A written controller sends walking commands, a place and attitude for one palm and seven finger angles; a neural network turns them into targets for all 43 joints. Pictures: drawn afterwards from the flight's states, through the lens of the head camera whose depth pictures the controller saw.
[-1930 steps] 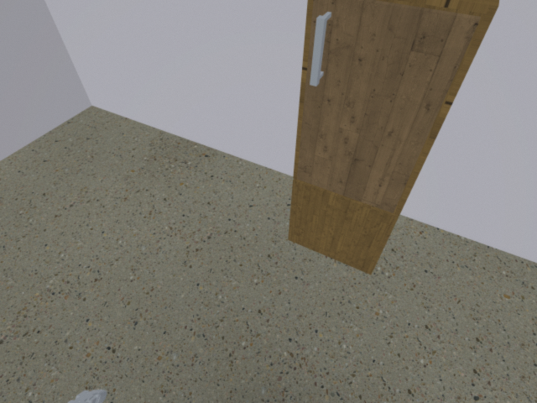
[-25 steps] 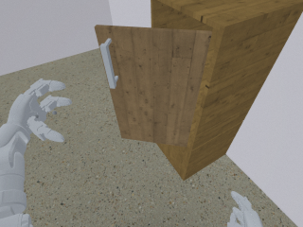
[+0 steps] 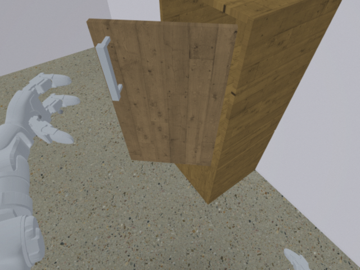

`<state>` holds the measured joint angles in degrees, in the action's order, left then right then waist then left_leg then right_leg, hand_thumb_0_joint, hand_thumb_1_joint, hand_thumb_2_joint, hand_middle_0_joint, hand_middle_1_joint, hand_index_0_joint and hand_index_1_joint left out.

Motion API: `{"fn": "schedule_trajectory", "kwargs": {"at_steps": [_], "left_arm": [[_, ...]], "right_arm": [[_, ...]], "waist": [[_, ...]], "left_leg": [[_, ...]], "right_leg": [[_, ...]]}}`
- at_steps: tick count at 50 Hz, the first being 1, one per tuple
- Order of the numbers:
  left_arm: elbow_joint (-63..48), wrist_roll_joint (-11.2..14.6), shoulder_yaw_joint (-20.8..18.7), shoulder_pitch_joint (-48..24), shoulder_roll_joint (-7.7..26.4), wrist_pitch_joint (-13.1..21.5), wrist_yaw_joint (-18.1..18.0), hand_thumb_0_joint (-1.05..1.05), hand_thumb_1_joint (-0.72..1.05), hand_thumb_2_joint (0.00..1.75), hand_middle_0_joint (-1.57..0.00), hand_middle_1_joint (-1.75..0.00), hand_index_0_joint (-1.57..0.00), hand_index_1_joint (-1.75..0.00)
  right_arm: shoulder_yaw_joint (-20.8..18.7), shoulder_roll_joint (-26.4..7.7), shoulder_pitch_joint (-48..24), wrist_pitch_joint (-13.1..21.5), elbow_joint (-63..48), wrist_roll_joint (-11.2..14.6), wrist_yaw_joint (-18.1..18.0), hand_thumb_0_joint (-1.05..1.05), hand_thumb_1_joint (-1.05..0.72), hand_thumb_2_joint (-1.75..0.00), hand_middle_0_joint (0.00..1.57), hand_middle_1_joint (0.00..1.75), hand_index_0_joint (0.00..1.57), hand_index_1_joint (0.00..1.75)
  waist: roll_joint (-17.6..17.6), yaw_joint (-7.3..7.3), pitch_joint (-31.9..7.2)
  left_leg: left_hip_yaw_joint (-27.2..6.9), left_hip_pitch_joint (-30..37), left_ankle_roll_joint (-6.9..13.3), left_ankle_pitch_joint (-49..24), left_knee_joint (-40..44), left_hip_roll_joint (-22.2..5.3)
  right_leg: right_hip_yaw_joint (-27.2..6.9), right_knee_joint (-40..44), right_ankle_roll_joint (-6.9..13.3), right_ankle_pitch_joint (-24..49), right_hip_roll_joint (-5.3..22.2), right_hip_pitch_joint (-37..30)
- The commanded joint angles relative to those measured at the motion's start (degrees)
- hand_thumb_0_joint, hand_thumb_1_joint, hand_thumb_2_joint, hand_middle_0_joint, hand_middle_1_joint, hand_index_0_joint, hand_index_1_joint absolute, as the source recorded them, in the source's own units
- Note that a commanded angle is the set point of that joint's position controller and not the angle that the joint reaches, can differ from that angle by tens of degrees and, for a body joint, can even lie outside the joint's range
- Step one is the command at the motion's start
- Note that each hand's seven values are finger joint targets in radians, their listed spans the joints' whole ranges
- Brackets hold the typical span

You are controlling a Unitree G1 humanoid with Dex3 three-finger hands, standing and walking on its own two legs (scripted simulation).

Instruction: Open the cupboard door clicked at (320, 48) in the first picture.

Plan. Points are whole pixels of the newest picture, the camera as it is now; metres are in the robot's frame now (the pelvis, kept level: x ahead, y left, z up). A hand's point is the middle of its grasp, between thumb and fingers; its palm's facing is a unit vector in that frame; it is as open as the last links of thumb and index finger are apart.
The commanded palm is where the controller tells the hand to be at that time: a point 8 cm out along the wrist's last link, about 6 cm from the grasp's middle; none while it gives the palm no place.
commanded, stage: move the hooked fingers beside the handle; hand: left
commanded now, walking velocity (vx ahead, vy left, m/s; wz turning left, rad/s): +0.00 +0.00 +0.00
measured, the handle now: (111, 70) +0.57 +0.20 +0.14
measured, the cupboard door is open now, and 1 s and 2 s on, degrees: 49 49 49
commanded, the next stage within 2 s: none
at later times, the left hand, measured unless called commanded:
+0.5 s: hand (73, 92) +0.46 +0.26 +0.15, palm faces -0.06 -1.00 -0.02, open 14.0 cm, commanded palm +0.45 +0.31 +0.15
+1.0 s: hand (88, 76) +0.53 +0.25 +0.15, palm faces -0.07 -1.00 +0.00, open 13.9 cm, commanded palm +0.50 +0.30 +0.14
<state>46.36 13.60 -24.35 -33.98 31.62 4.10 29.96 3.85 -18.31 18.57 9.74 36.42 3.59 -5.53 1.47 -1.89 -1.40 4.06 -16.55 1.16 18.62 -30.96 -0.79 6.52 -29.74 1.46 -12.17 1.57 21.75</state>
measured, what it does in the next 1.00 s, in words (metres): stands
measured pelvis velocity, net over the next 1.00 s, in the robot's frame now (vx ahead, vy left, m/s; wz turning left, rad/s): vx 0.02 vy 0.02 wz -0.03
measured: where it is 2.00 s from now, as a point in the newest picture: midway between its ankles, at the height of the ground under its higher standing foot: outside the picture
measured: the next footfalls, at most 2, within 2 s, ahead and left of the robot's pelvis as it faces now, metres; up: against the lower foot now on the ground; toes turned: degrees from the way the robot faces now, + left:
none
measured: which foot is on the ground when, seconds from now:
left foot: down 0.00-1.00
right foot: down 0.00-1.00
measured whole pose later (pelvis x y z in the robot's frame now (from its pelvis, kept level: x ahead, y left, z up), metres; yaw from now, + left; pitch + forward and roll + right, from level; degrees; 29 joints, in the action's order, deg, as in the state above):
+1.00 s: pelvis +0.02 +0.02 -0.01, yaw -2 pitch +15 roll -2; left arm 71.1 6.1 -26.9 -57.7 41.0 11.7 27.6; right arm 3.0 -18.1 25.8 -1.5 36.7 1.1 -3.1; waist 1.2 -9.3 -3.1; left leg 5.3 -29.6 2.3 21.9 -36.4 -1.5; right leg 5.1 -32.1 0.1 -13.0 1.0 34.0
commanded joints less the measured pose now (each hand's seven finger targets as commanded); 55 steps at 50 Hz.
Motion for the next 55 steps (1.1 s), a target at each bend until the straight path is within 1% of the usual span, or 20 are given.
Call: {"fn": "schedule_trajectory", "kwargs": {"at_steps": [1,3,6,10,12,13,16,17,20,22,25,31,35,36,42,44,46,49,53,55], "left_arm": [[-7.1,0.51,-3.88,-26.43,19.84,4.37,-0.21,0.0,-0.5,0.3,-0.3,-1.2,-0.3,-1.2],[-6.98,0.04,-3.39,-28.35,19.66,5.42,-0.36,0.0,-0.5,0.3,-0.3,-1.2,-0.3,-1.2],[-3.99,0.27,-2.83,-31.02,19.68,6.43,0.07,0.0,-0.5,0.3,-0.3,-1.2,-0.3,-1.2],[-1.84,-0.52,-4.04,-33.95,22.29,7.55,0.07,0.0,-0.5,0.3,-0.3,-1.2,-0.3,-1.2],[-2.7,-0.87,-2.86,-34.31,20.8,7.92,0.22,0.0,-0.5,0.3,-0.3,-1.2,-0.3,-1.2],[-1.52,-0.98,-3.97,-33.78,21.76,8.03,0.03,0.0,-0.5,0.3,-0.3,-1.2,-0.3,-1.2],[0.09,-0.34,-2.04,-34.85,19.37,7.88,0.28,0.0,-0.5,0.3,-0.3,-1.2,-0.3,-1.2],[2.37,-0.69,-3.55,-34.87,21.3,7.6,-0.04,0.0,-0.5,0.3,-0.3,-1.2,-0.3,-1.2],[2.89,-1.67,-3.21,-38.76,22.34,8.38,-0.5,0.0,-0.5,0.3,-0.3,-1.2,-0.3,-1.2],[1.73,-2.51,-3.8,-39.3,23.63,9.19,-0.62,0.0,-0.5,0.3,-0.3,-1.2,-0.3,-1.2],[3.33,-1.96,-1.57,-41.67,20.72,9.83,-0.48,0.0,-0.5,0.3,-0.3,-1.2,-0.3,-1.2],[7.36,-3.62,-1.97,-46.28,22.77,9.87,-1.27,0.0,-0.5,0.3,-0.3,-1.2,-0.3,-1.2],[11.11,-4.22,-1.4,-48.26,22.2,10.32,-2.26,0.0,-0.5,0.3,-0.3,-1.2,-0.3,-1.2],[11.5,-4.49,-2.5,-49.74,24.02,10.45,-2.39,0.0,-0.5,0.3,-0.3,-1.2,-0.3,-1.2],[13.69,-6.59,-2.18,-52.34,25.44,11.03,-2.73,0.0,-0.5,0.3,-0.3,-1.2,-0.3,-1.2],[15.06,-6.53,-3.08,-51.0,26.24,10.99,-2.83,0.0,-0.5,0.3,-0.3,-1.2,-0.3,-1.2],[12.59,-5.77,-4.86,-48.96,27.37,11.65,-2.29,0.0,-0.5,0.3,-0.3,-1.2,-0.3,-1.2],[11.12,-5.6,-5.37,-45.59,27.48,11.41,-1.95,0.0,-0.5,0.3,-0.3,-1.2,-0.3,-1.2],[8.16,-4.68,-4.84,-44.58,25.91,10.77,-1.68,0.0,-0.5,0.3,-0.3,-1.2,-0.3,-1.2],[3.42,-3.79,-3.92,-45.43,24.06,11.23,-1.75,0.0,-0.5,0.3,-0.3,-1.2,-0.3,-1.2]], "right_arm": [[-3.25,-8.71,0.53,1.63,-6.72,0.12,-0.1,0.0,-0.9,-0.9,0.2,0.3,0.2,0.3],[-3.44,-8.63,1.37,1.41,-6.64,0.0,0.01,0.0,-0.9,-0.9,0.2,0.3,0.2,0.3],[-3.42,-8.93,2.41,0.46,-6.16,-0.01,0.14,0.0,-0.9,-0.9,0.2,0.3,0.2,0.3],[-3.73,-9.45,4.3,-0.58,-5.43,-0.34,0.19,0.0,-0.9,-0.9,0.2,0.3,0.2,0.3],[-3.86,-9.1,4.77,-0.84,-5.54,-0.48,0.36,0.0,-0.9,-0.9,0.2,0.3,0.2,0.3],[-3.98,-9.18,5.2,-1.06,-5.23,-0.52,0.39,0.0,-0.9,-0.9,0.2,0.3,0.2,0.3],[-3.98,-9.32,5.91,-1.85,-4.92,-0.5,0.56,0.0,-0.9,-0.9,0.2,0.3,0.2,0.3],[-4.06,-9.65,6.41,-2.21,-4.56,-0.51,0.52,0.0,-0.9,-0.9,0.2,0.3,0.2,0.3],[-4.1,-9.76,7.33,-3.13,-4.38,-0.79,0.57,0.0,-0.9,-0.9,0.2,0.3,0.2,0.3],[-4.2,-9.64,7.92,-3.58,-4.4,-0.94,0.76,0.0,-0.9,-0.9,0.2,0.3,0.2,0.3],[-4.24,-9.57,8.72,-4.35,-3.97,-1.05,0.77,0.0,-0.9,-0.9,0.2,0.3,0.2,0.3],[-4.3,-9.9,10.56,-5.91,-2.62,-1.45,0.86,0.0,-0.9,-0.9,0.2,0.3,0.2,0.3],[-4.31,-10.12,11.85,-6.86,-2.33,-1.73,0.85,0.0,-0.9,-0.9,0.2,0.3,0.2,0.3],[-4.3,-10.29,12.38,-7.12,-1.96,-1.87,0.89,0.0,-0.9,-0.9,0.2,0.3,0.2,0.3],[-4.29,-10.16,14.09,-8.86,-1.88,-2.2,1.26,0.0,-0.9,-0.9,0.2,0.3,0.2,0.3],[-4.42,-10.39,14.8,-9.32,-1.98,-2.36,1.39,0.0,-0.9,-0.9,0.2,0.3,0.2,0.3],[-4.62,-10.39,14.86,-9.82,-3.0,-2.44,1.7,0.0,-0.9,-0.9,0.2,0.3,0.2,0.3],[-4.91,-10.15,14.6,-10.74,-3.77,-2.3,2.16,0.0,-0.9,-0.9,0.2,0.3,0.2,0.3],[-5.18,-9.98,14.33,-11.61,-4.07,-2.07,2.52,0.0,-0.9,-0.9,0.2,0.3,0.2,0.3],[-5.37,-9.85,14.06,-11.55,-4.68,-2.07,2.57,0.0,-0.9,-0.9,0.2,0.3,0.2,0.3]], "waist": [[1.02,-0.66,-15.65],[2.79,-0.9,-17.44],[0.34,-1.92,-17.23],[2.05,-1.93,-19.73],[4.22,-2.09,-21.71],[3.98,-1.92,-21.09],[1.62,-2.73,-20.28],[0.48,-2.74,-18.92],[2.72,-3.34,-20.03],[5.29,-2.97,-23.26],[3.84,-4.22,-22.07],[5.35,-5.34,-22.24],[4.11,-6.54,-21.89],[3.24,-6.7,-23.15],[7.17,-7.39,-25.27],[4.2,-7.37,-24.66],[6.11,-5.86,-29.26],[4.83,-5.28,-28.1],[6.45,-5.3,-26.87],[8.49,-5.14,-29.35]], "left_leg": [[-4.43,-0.86,0.68,-13.83,3.76,0.88],[-4.39,0.16,0.59,-15.21,3.18,0.83],[-4.37,-1.25,0.67,-15.25,2.74,0.66],[-4.51,-0.84,0.47,-17.68,1.9,0.55],[-4.56,0.8,0.41,-19.96,1.53,0.58],[-4.61,0.51,0.36,-20.16,1.33,0.49],[-4.97,0.55,0.26,-21.41,1.41,0.15],[-4.9,-0.97,0.39,-19.28,1.47,0.18],[-4.74,-0.79,0.32,-20.52,1.02,0.24],[-5.04,0.7,0.05,-23.21,0.55,0.19],[-5.51,1.85,-0.25,-25.03,0.11,-0.37],[-5.99,0.95,-0.51,-25.23,-0.55,-0.45],[-6.06,0.05,-0.25,-24.73,-1.29,-0.72],[-6.14,-0.71,-0.19,-23.97,-1.56,-0.62],[-6.24,-0.42,-0.55,-27.45,-3.16,-0.8],[-6.37,-1.96,-0.24,-26.38,-3.14,-0.89],[-6.03,-0.17,-0.43,-30.27,-3.74,-0.89],[-5.55,-1.33,-0.13,-30.82,-3.73,-0.9],[-5.5,0.18,-0.2,-31.85,-3.67,-1.17],[-5.98,3.53,-0.66,-35.77,-3.96,-1.4]], "right_leg": [[-5.21,1.47,0.31,11.65,-0.7,-9.91],[-5.18,0.94,0.4,12.9,-0.73,-9.73],[-5.21,0.62,0.14,13.82,-0.93,-9.42],[-5.14,-0.36,0.36,15.45,-0.95,-9.28],[-5.07,-0.6,0.28,16.98,-1.04,-8.87],[-5.0,-0.56,0.3,16.87,-1.08,-8.55],[-4.5,-0.57,0.17,17.11,-1.46,-7.08],[-4.57,-0.41,0.06,15.8,-1.43,-6.57],[-4.72,-0.91,0.23,16.65,-1.35,-6.26],[-4.88,-1.35,0.25,17.87,-1.39,-6.87],[-4.29,-1.2,0.24,17.36,-1.8,-4.47],[-4.22,-1.47,0.07,16.68,-1.83,-2.36],[-4.16,-1.9,0.1,16.22,-2.03,-0.71],[-4.46,-2.02,-0.11,16.6,-2.08,-1.5],[-4.61,-2.99,-0.06,18.54,-2.23,-0.09],[-4.48,-3.05,-0.13,18.56,-2.35,-0.71],[-4.79,-3.77,0.01,21.42,-2.47,-2.91],[-4.73,-3.7,-0.16,22.88,-2.45,-3.98],[-4.45,-3.32,-0.16,22.21,-2.7,-2.34],[-4.06,-3.77,0.17,22.75,-2.93,-2.14]]}}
